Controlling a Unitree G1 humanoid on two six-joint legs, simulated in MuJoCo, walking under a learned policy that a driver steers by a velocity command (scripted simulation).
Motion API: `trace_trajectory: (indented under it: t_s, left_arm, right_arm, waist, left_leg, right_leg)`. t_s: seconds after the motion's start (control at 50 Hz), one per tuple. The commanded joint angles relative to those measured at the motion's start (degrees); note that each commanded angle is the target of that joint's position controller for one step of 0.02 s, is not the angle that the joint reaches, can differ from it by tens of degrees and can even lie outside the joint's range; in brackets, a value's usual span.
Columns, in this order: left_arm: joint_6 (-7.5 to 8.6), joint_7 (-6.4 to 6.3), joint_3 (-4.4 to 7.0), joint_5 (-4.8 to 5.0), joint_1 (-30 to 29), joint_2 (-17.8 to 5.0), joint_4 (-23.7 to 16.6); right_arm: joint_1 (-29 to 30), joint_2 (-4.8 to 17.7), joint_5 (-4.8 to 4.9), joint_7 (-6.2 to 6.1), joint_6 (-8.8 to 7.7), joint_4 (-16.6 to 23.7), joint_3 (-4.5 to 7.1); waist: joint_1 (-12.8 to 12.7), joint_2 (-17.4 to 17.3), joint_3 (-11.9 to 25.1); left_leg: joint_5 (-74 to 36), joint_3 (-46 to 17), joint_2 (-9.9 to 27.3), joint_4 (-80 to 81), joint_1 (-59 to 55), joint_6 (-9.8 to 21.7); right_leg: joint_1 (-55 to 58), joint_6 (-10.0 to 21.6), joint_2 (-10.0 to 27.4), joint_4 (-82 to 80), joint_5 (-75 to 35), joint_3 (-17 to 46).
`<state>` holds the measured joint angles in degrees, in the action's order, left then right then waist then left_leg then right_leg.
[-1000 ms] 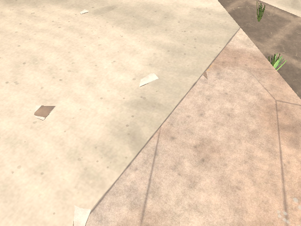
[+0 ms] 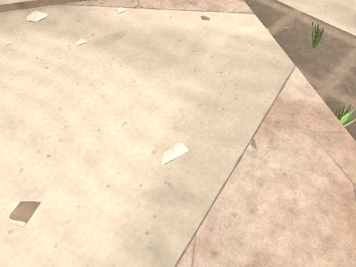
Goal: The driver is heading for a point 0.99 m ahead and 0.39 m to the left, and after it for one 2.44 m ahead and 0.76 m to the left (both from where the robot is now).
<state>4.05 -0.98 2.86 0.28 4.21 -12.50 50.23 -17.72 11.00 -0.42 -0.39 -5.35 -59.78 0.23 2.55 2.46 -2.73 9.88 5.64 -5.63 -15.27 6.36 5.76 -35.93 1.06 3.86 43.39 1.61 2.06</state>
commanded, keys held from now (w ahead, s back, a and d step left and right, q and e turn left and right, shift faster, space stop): shift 0.26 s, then w+shift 0.08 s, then w+q+shift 0.66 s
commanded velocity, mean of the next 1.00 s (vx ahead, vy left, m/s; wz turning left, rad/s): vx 0.55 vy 0.00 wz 0.44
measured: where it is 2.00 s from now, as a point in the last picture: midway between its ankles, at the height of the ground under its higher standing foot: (39, 140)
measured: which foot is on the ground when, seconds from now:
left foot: down 0.00-0.62, up 0.64-1.00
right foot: up 0.00-0.10, down 0.12-0.34, up 0.36-0.60, down 0.62-1.00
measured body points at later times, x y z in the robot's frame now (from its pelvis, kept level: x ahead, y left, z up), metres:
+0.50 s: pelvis +0.14 -0.03 -0.01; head +0.15 -0.03 +0.44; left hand +0.30 +0.23 -0.11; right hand +0.06 -0.29 -0.15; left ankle -0.01 +0.07 -0.74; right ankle +0.22 -0.16 -0.71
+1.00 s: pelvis +0.43 -0.01 -0.02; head +0.44 +0.01 +0.43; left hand +0.25 +0.20 -0.17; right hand +0.75 -0.12 -0.08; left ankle +0.55 +0.17 -0.69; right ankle +0.31 -0.19 -0.75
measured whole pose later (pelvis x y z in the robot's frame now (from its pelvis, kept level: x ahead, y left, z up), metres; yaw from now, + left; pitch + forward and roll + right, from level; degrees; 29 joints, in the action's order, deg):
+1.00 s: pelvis +0.43 -0.01 -0.02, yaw +28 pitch +1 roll -2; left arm 6.6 -0.6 3.5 -2.2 27.3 -14.2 56.5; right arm 0.5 15.9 -1.6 5.9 0.0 -40.5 3.5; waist -2.7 -0.6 -0.9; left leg 0.6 6.3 6.1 -52.0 45.3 8.6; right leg 11.7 -4.2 1.3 10.4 21.6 -19.8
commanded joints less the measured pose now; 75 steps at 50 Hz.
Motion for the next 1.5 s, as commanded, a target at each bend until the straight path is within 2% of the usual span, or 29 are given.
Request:
trace_trajectory:
  t_s: [0.02,0.1,0.14,0.16,0.2,0.24,0.3,0.34,0.36,0.38,0.46,0.48,0.58,0.62,0.64,0.66,0.7,0.76,0.96,1.04,1.1,1.12,1.14,1.16,1.2,1.26,1.36,1.44,1.5]
  left_arm:
    - [-0.69,0.46,-0.03,-0.12,2.48,-2.00,-1.07]
    - [-0.40,0.64,0.40,-0.91,2.24,-3.88,-0.83]
    - [-0.23,-0.12,1.89,-1.63,5.81,-9.65,0.81]
    - [-0.73,-0.27,1.38,-1.48,8.10,-7.34,2.10]
    - [-1.65,-0.23,-0.07,-0.95,7.77,-1.96,2.60]
    - [-1.78,-0.23,-0.12,-1.28,0.66,-3.40,1.34]
    - [-2.38,-0.05,1.91,1.51,0.70,-7.72,1.31]
    - [-0.99,-0.20,1.74,2.35,-8.92,-6.49,-2.67]
    - [0.57,0.24,1.42,3.18,-12.20,-5.03,-4.25]
    - [1.79,0.60,1.85,2.39,-12.43,-5.91,-3.93]
    - [4.95,2.63,1.52,1.69,-11.19,-4.51,-3.83]
    - [2.54,4.23,0.73,-3.79,-11.63,-3.50,-5.19]
    - [-0.17,3.97,1.22,-1.18,-2.39,-6.19,-6.30]
    - [0.73,1.23,3.99,-2.15,19.31,-13.17,-0.54]
    - [1.22,0.23,5.11,-4.31,27.60,-20.30,-0.36]
    - [0.83,0.25,4.53,-4.03,21.62,-18.60,-1.72]
    - [0.77,0.72,2.61,-3.08,10.38,-10.47,-3.55]
    - [1.54,0.85,1.29,-2.39,10.76,-6.09,-1.17]
    - [3.93,0.18,1.60,-2.49,17.00,-8.04,1.56]
    - [1.86,-0.41,2.36,-2.33,19.52,-13.24,1.55]
    - [-0.95,0.13,3.55,-2.43,16.10,-16.72,-0.99]
    - [-0.50,0.85,2.76,-2.27,14.76,-11.31,-2.50]
    - [1.13,1.69,1.49,-1.52,14.76,-7.41,-10.39]
    - [2.82,1.53,1.25,-2.04,6.43,-9.83,-12.48]
    - [3.47,1.16,0.26,-2.32,6.44,-8.37,-12.06]
    - [-0.03,1.58,-0.38,-4.58,10.30,-7.25,-10.40]
    - [-0.87,2.91,-1.79,-3.36,-3.89,-5.63,-15.38]
    - [-0.11,3.57,-2.28,-2.12,-10.15,-5.30,-17.25]
    - [0.14,3.00,-1.63,-1.80,-9.55,-7.53,-17.72]
  right_arm:
    - [1.29,9.07,0.29,-1.05,0.22,2.04,1.48]
    - [2.77,8.31,0.93,-0.69,1.36,1.08,1.66]
    - [-3.83,7.94,-0.15,-0.34,0.79,0.33,1.81]
    - [-9.75,3.73,-0.34,-0.17,0.78,-1.84,0.75]
    - [-3.75,4.63,0.62,-0.49,2.43,-0.90,0.80]
    - [-1.36,4.09,0.30,-1.14,4.58,-0.63,0.85]
    - [-4.53,7.74,0.18,-1.15,5.86,-2.86,1.70]
    - [-10.84,11.32,1.24,-1.01,3.98,-4.21,2.81]
    - [-8.19,13.25,1.48,-1.14,2.32,-3.72,3.66]
    - [-7.04,11.67,0.93,-1.25,0.74,-3.04,3.51]
    - [-10.06,7.61,1.97,-0.46,-0.41,-1.45,3.12]
    - [-8.62,9.50,-2.01,-0.04,0.02,-0.84,3.91]
    - [-3.76,12.98,-0.92,0.73,-0.20,1.90,5.48]
    - [-0.13,13.50,-0.55,1.35,-0.74,4.17,5.84]
    - [-0.93,4.81,0.38,1.13,-0.93,8.32,4.00]
    - [-1.68,6.08,0.70,1.13,-0.57,9.79,4.20]
    - [0.57,6.22,0.10,2.00,0.67,10.43,4.26]
    - [1.22,3.95,-1.55,3.75,2.93,12.24,4.16]
    - [21.17,5.86,-1.26,6.75,5.15,22.40,3.05]
    - [17.93,7.46,-0.46,5.41,4.82,22.25,3.26]
    - [-9.83,14.79,-0.64,2.82,4.34,14.72,7.10]
    - [-6.27,18.42,0.43,1.89,4.94,14.34,8.95]
    - [-2.21,25.32,-1.46,2.43,5.59,16.90,9.57]
    - [-5.65,23.29,-1.66,1.99,5.86,17.39,9.44]
    - [-4.41,18.43,-1.06,1.01,4.16,15.10,8.16]
    - [0.61,13.45,-0.02,0.25,1.59,16.55,6.04]
    - [-6.94,11.33,0.44,1.35,-0.58,14.02,5.03]
    - [-11.70,12.24,1.30,1.09,-1.25,12.07,4.81]
    - [-10.08,14.60,0.60,0.29,-1.41,11.28,4.83]
  waist:
    - [-2.22,-6.21,5.24]
    - [-3.64,-4.49,4.31]
    - [-0.84,1.76,9.23]
    - [0.47,6.30,14.38]
    - [-1.60,5.00,13.90]
    - [1.08,4.13,9.29]
    - [0.68,-0.08,6.54]
    - [5.63,-7.31,-3.32]
    - [4.85,-13.54,-8.24]
    - [3.94,-10.69,-8.24]
    - [2.39,-5.02,-3.50]
    - [2.35,-7.99,-4.98]
    - [-3.97,-11.35,-2.00]
    - [-14.10,-3.01,10.04]
    - [-15.05,14.81,20.48]
    - [-10.61,13.63,18.67]
    - [-5.53,2.73,5.36]
    - [-2.06,4.83,0.43]
    - [-2.04,-1.35,-8.76]
    - [0.85,1.92,-2.52]
    - [12.73,1.95,12.01]
    - [8.89,-9.71,9.55]
    - [1.52,-17.56,15.60]
    - [5.05,-5.28,15.12]
    - [0.13,2.42,4.92]
    - [-5.18,2.74,2.58]
    - [-0.14,-1.03,-4.76]
    - [3.46,-3.73,-3.33]
    - [1.51,-5.76,-0.93]
  left_leg:
    - [-42.51,-4.65,15.43,-0.17,1.20,3.51]
    - [-35.91,-7.01,16.08,-7.99,-1.29,4.19]
    - [-23.11,-5.81,9.11,-15.25,4.24,-0.07]
    - [-8.25,-5.15,7.28,-19.11,12.01,-3.37]
    - [12.06,-5.21,5.48,-23.93,13.04,-5.42]
    - [15.14,-6.31,6.33,-18.18,9.58,-5.34]
    - [18.64,-5.73,7.08,-8.93,4.08,-1.33]
    - [36.79,-21.08,17.34,6.19,0.41,7.34]
    - [33.44,-32.23,25.66,11.03,-3.76,10.00]
    - [24.90,-33.91,27.02,9.68,-9.18,10.89]
    - [8.78,-28.38,22.84,6.50,-20.42,9.20]
    - [8.15,-24.21,17.84,8.47,-12.05,8.46]
    - [-8.62,-20.10,15.93,1.85,8.01,4.75]
    - [-14.02,-14.27,8.22,-26.54,20.91,1.90]
    - [18.63,-9.93,1.86,-49.03,33.37,0.38]
    - [18.09,-12.56,3.38,-59.15,36.39,2.20]
    - [8.11,-10.11,10.54,-62.36,38.43,2.69]
    - [4.76,-9.14,13.75,-59.14,36.19,0.73]
    - [-11.37,0.18,12.78,-36.49,37.68,2.82]
    - [-3.24,7.59,4.60,-29.28,26.19,6.93]
    - [7.75,3.25,-1.45,-23.36,-8.29,10.00]
    - [15.34,-11.94,6.09,-18.65,-17.88,10.52]
    - [22.22,-46.71,18.28,-5.85,-29.39,20.69]
    - [21.23,-49.90,19.63,0.32,-27.78,18.76]
    - [11.32,-41.80,17.36,1.77,-11.65,15.25]
    - [5.28,-30.53,11.38,3.24,3.77,13.44]
    - [-10.60,-21.44,6.85,8.76,7.63,9.56]
    - [-29.54,-18.83,8.50,9.63,-1.60,5.68]
    - [-48.14,-16.82,10.39,5.68,-9.78,3.87]
  right_leg:
    - [11.09,-0.12,-1.09,-6.25,-3.90,-0.82]
    - [14.47,2.47,-1.63,-15.47,-1.71,-1.18]
    - [29.59,6.31,2.51,-15.27,-36.05,3.24]
    - [40.00,12.91,7.72,-12.17,-42.01,8.05]
    - [35.46,16.25,12.14,-17.21,-27.09,14.93]
    - [26.25,12.90,10.24,-19.82,-15.19,14.17]
    - [17.94,6.28,1.61,-20.54,25.32,7.66]
    - [0.33,1.65,-4.87,-12.41,28.10,-0.99]
    - [-7.72,1.88,-4.61,-5.74,18.17,-3.89]
    - [-13.48,2.34,-1.93,-0.76,17.60,-0.89]
    - [-20.22,0.57,-0.09,3.64,13.49,-0.07]
    - [-11.96,-0.82,-2.29,1.16,12.95,-5.14]
    - [23.38,-1.39,-5.66,-10.27,11.70,-6.90]
    - [52.21,0.37,-1.38,-12.93,15.77,-2.67]
    - [62.76,2.44,18.81,-23.76,46.23,23.48]
    - [51.70,4.96,22.68,-34.12,56.38,41.97]
    - [37.23,4.88,19.73,-32.51,43.73,26.25]
    - [28.81,2.95,15.11,-35.21,29.32,9.23]
    - [32.10,2.30,11.67,-42.49,2.54,-17.99]
    - [44.36,1.82,12.31,-26.94,-51.18,-22.41]
    - [32.58,2.30,13.43,14.12,-50.92,-19.46]
    - [13.33,0.34,3.37,34.91,2.85,-17.43]
    - [-9.76,-3.13,-5.25,50.96,25.63,-8.49]
    - [-13.69,-2.28,-2.11,49.47,20.21,0.32]
    - [-10.00,-1.89,2.81,39.21,17.39,1.57]
    - [-0.47,-3.62,5.96,29.94,17.39,1.51]
    - [-2.06,-3.35,5.03,6.69,-0.73,-3.62]
    - [1.93,0.18,0.43,-6.97,-13.41,-6.86]
    - [7.96,3.13,-3.60,-12.90,-9.93,-7.68]
Keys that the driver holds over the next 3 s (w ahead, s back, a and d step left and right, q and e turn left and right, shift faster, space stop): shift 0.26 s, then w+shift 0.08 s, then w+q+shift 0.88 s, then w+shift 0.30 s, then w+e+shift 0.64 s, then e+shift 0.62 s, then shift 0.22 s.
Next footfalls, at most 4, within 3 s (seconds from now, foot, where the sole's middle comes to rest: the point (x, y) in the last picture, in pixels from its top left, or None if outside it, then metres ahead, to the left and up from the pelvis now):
0.12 right None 0.20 -0.12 -0.78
0.62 right None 0.35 -0.18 -0.78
1.10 left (127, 226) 0.63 0.19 -0.78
1.58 right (78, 145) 1.04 0.43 -0.78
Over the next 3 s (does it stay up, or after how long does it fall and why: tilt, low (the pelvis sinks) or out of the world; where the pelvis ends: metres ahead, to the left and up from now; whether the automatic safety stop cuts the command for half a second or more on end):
stays up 1.56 0.92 -0.01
